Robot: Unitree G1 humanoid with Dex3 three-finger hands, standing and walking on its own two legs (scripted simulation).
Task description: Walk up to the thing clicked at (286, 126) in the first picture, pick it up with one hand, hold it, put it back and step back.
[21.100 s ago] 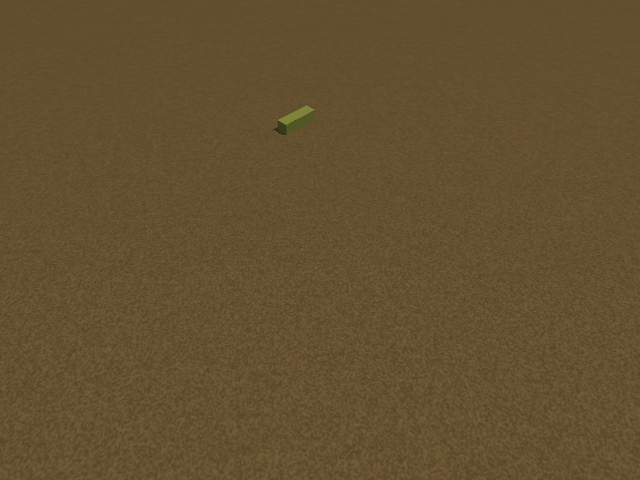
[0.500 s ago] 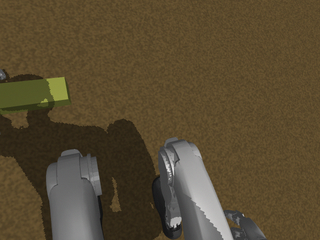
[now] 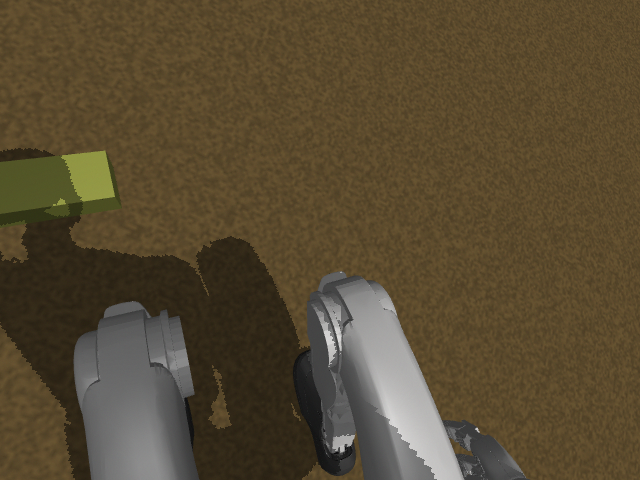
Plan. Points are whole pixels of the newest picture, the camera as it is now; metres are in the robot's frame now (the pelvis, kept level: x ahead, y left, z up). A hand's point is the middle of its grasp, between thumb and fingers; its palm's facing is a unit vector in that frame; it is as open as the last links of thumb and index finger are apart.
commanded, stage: rise first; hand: left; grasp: from above
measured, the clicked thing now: (26, 192) +0.49 +0.34 -0.29
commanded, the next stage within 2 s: approach in 0.68 s
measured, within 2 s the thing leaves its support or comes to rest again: neither
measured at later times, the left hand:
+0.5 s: hand out of the picture +0.44 +0.37 -0.18, palm faces -0.43 -0.10 -0.90, open 14.2 cm
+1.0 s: hand out of the picture +0.46 +0.35 -0.17, palm faces -0.42 -0.06 -0.90, open 14.1 cm
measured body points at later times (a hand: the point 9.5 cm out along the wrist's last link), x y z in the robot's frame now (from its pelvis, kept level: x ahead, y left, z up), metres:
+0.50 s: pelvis +0.00 +0.00 +0.00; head +0.25 +0.11 +0.36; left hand +0.46 +0.37 -0.13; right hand +0.08 -0.26 -0.09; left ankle +0.07 +0.13 -0.29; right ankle +0.09 -0.11 -0.29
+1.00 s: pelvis +0.00 +0.00 +0.00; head +0.24 +0.11 +0.36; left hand +0.48 +0.35 -0.12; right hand +0.07 -0.26 -0.09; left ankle +0.07 +0.13 -0.29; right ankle +0.09 -0.11 -0.29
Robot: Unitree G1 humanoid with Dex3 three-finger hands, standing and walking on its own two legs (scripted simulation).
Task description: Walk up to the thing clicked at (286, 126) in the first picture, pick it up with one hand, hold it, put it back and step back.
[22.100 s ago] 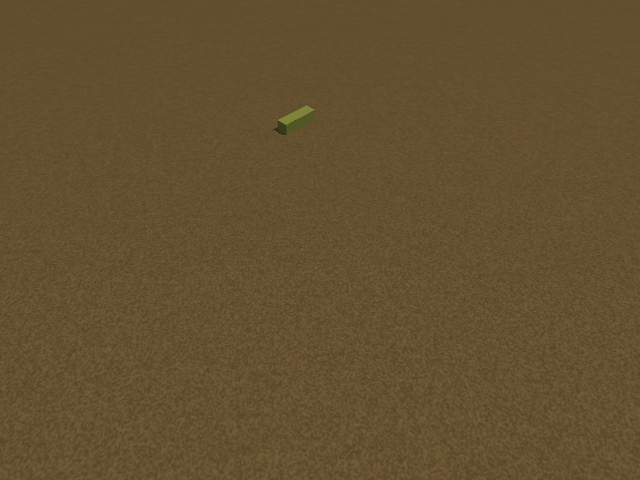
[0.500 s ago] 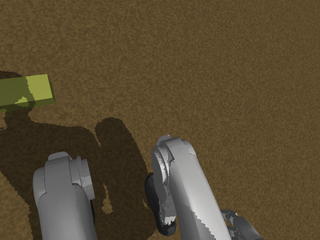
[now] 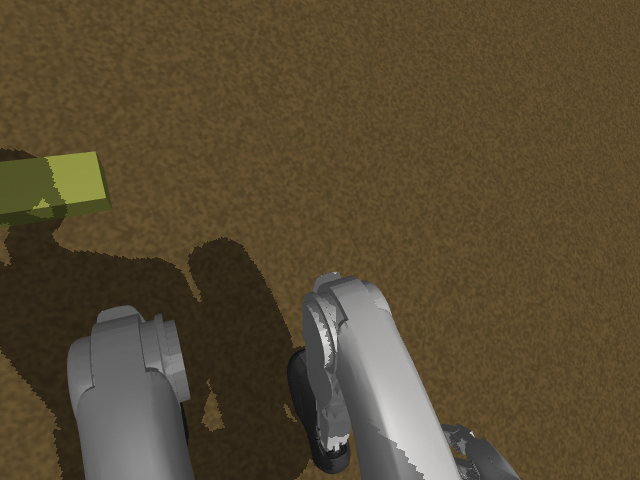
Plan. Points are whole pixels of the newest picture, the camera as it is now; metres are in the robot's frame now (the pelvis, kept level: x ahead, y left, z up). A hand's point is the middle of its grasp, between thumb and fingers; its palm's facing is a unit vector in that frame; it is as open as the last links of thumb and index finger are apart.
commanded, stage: approach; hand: left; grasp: from above
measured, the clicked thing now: (14, 194) +0.49 +0.34 -0.29
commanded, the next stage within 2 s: close in in 0.46 s
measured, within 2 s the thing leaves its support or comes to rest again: neither
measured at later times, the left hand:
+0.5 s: hand out of the picture +0.47 +0.34 -0.17, palm faces -0.49 -0.08 -0.87, open 14.3 cm
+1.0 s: hand out of the picture +0.47 +0.33 -0.21, palm faces -0.46 -0.09 -0.88, open 14.2 cm
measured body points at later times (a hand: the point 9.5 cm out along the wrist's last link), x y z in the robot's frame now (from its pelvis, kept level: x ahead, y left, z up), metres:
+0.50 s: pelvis +0.00 +0.00 +0.00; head +0.26 +0.08 +0.36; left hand +0.49 +0.34 -0.12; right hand +0.03 -0.26 -0.09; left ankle +0.07 +0.13 -0.29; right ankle +0.10 -0.12 -0.29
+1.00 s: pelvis +0.00 +0.00 +0.00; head +0.26 +0.12 +0.34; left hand +0.49 +0.33 -0.16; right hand +0.06 -0.26 -0.08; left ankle +0.07 +0.13 -0.29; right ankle +0.10 -0.12 -0.29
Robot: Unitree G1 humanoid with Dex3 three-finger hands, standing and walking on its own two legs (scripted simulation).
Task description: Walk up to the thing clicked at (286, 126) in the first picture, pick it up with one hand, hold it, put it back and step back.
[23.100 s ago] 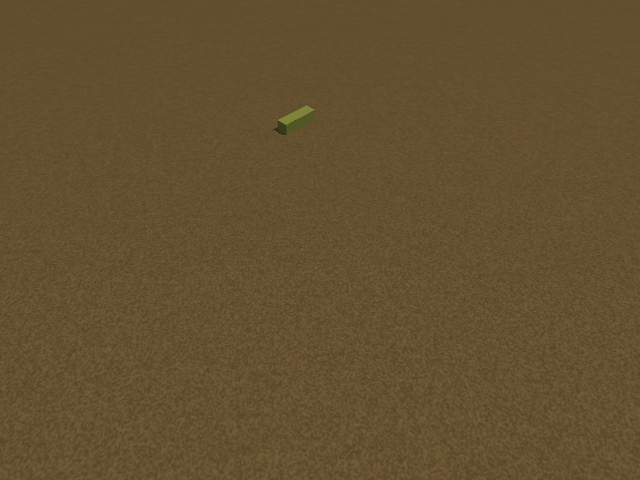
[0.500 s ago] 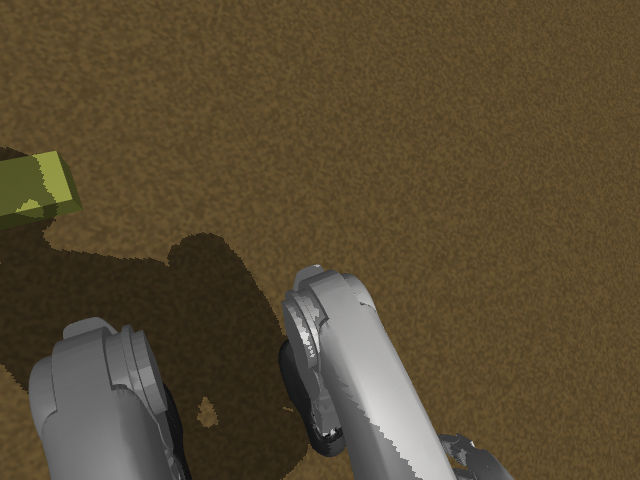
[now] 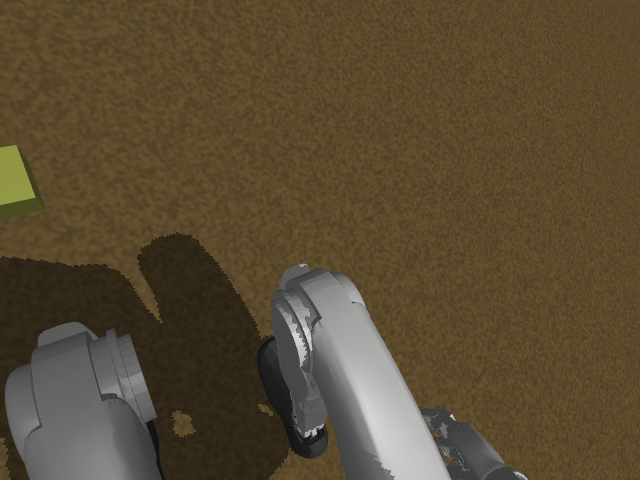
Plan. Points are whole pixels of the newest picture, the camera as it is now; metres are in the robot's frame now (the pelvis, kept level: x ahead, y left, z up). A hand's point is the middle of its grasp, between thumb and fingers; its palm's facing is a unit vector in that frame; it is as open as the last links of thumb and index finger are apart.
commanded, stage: rest palm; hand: left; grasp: from above
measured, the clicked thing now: out of the picture +0.48 +0.35 -0.29
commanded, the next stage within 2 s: close in 1.42 s
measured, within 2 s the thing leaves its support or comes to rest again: neither
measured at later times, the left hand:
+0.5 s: hand out of the picture +0.47 +0.34 -0.24, palm faces -0.44 -0.12 -0.89, open 14.4 cm
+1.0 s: hand out of the picture +0.46 +0.34 -0.25, palm faces -0.44 -0.12 -0.89, open 14.2 cm
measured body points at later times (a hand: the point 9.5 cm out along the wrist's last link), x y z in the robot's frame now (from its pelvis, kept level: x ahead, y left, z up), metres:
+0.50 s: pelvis +0.00 +0.00 -0.01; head +0.28 +0.12 +0.32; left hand +0.49 +0.34 -0.19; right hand +0.06 -0.25 -0.07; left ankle +0.07 +0.13 -0.29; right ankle +0.10 -0.11 -0.29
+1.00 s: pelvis +0.00 +0.00 -0.01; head +0.28 +0.14 +0.31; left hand +0.48 +0.34 -0.20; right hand +0.06 -0.25 -0.06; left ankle +0.07 +0.13 -0.29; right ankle +0.10 -0.11 -0.29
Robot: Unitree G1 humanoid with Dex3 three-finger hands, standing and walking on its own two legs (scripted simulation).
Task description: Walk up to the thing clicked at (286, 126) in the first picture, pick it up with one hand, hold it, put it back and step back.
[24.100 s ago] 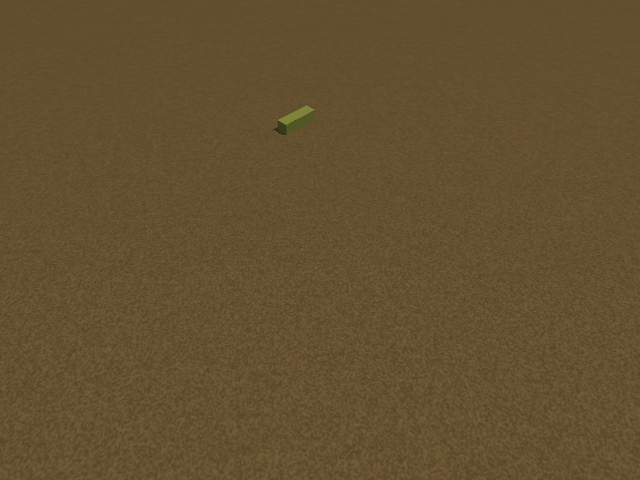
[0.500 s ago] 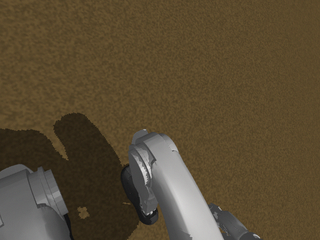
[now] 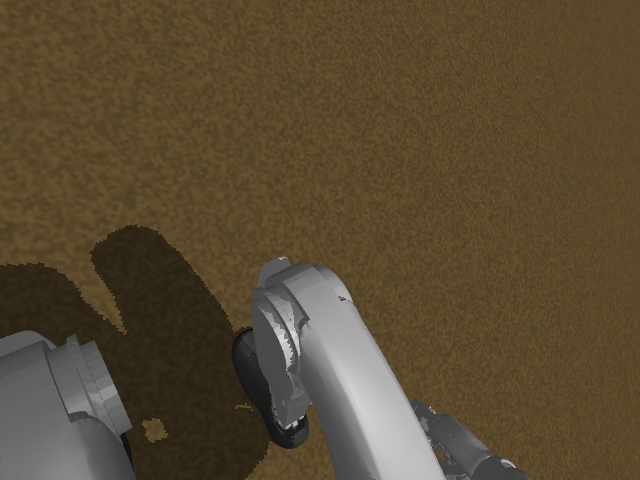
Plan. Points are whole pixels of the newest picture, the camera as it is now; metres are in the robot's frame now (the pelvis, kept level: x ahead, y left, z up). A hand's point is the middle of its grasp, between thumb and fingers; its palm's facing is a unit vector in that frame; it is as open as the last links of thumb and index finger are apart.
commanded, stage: rest palm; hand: left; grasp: from above
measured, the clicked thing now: out of the picture +0.47 +0.37 -0.28
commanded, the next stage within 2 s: close in 0.42 s
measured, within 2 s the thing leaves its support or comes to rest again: neither
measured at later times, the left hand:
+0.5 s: hand out of the picture +0.45 +0.35 -0.25, palm faces -0.45 -0.16 -0.88, open 13.9 cm
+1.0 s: hand out of the picture +0.45 +0.36 -0.25, palm faces -0.43 -0.15 -0.89, open 13.0 cm
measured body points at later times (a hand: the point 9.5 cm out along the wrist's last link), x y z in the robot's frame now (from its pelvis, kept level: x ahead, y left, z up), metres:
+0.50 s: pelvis +0.00 +0.00 +0.00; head +0.28 +0.14 +0.32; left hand +0.47 +0.36 -0.20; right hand +0.07 -0.25 -0.05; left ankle +0.07 +0.13 -0.28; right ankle +0.11 -0.11 -0.28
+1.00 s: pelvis +0.00 +0.00 +0.00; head +0.28 +0.15 +0.32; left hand +0.47 +0.36 -0.20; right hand +0.07 -0.24 -0.05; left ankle +0.07 +0.13 -0.28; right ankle +0.11 -0.11 -0.28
